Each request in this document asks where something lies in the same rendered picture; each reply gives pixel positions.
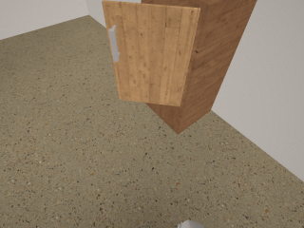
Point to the handle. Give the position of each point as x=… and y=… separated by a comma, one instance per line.
x=113, y=44

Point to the cupboard door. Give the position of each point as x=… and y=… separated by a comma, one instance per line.
x=155, y=44

